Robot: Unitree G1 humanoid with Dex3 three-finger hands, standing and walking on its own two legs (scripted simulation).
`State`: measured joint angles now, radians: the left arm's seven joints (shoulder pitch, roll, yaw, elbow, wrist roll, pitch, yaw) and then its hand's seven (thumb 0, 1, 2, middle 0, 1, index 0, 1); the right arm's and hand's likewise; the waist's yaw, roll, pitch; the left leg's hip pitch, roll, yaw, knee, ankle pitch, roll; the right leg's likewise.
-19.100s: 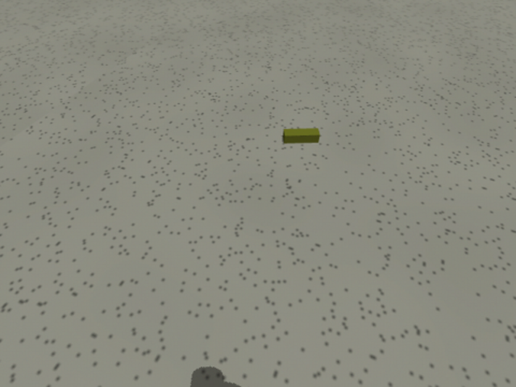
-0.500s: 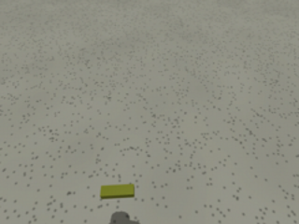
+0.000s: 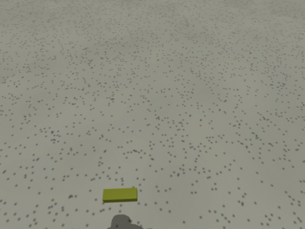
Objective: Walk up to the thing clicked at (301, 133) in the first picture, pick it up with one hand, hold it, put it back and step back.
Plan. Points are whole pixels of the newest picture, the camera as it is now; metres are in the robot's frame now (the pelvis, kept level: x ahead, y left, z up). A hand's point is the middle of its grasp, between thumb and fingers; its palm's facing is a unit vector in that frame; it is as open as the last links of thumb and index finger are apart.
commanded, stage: stand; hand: left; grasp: from above
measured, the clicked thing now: (120, 195) +0.44 +0.19 -0.76
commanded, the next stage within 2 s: rise first in 0.34 s
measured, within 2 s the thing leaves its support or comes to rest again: neither
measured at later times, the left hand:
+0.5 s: hand out of the picture +0.08 +0.26 -0.16, palm faces +0.02 -0.94 -0.34, open 7.4 cm
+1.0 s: hand out of the picture +0.12 +0.26 -0.22, palm faces -0.08 -0.91 -0.40, open 13.6 cm
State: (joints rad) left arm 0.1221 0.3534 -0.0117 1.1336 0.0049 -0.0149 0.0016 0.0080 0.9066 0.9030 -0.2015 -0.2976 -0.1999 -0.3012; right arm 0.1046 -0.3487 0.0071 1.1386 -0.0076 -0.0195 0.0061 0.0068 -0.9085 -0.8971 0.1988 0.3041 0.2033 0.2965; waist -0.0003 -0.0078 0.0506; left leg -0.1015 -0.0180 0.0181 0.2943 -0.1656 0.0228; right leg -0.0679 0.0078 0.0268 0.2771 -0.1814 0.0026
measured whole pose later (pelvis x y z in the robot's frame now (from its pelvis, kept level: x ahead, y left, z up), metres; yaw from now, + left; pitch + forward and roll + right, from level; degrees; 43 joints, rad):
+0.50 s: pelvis +0.00 +0.01 +0.00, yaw +1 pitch +0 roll +0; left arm 0.12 0.34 0.00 1.08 -0.02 -0.02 0.01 0.01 0.88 0.91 -0.20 -0.32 -0.20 -0.32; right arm 0.14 -0.35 0.01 1.05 0.02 -0.03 -0.01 0.01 -0.92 -0.90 0.20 0.30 0.20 0.30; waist 0.00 -0.01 0.04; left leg -0.16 -0.03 0.01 0.34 -0.18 0.03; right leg -0.12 0.00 0.01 0.33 -0.21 0.01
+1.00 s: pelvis -0.02 +0.00 -0.07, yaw +1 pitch +15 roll -1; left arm 0.14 0.33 0.14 0.67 0.17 0.15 -0.02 0.00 -0.42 1.01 -0.07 -1.03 -0.06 -1.04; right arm 0.23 -0.25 -0.02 0.60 0.02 -0.10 -0.02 0.01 -0.91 -0.90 0.20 0.30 0.20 0.30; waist -0.02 0.00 -0.07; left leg -0.80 0.00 -0.01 0.99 -0.45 0.02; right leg -0.75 0.02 -0.01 0.96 -0.47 -0.01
